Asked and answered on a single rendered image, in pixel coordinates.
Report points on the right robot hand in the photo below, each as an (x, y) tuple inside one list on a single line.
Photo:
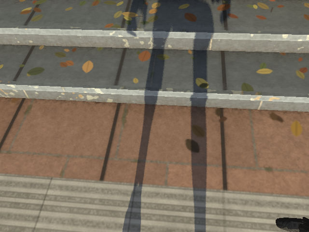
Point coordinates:
[(293, 224)]

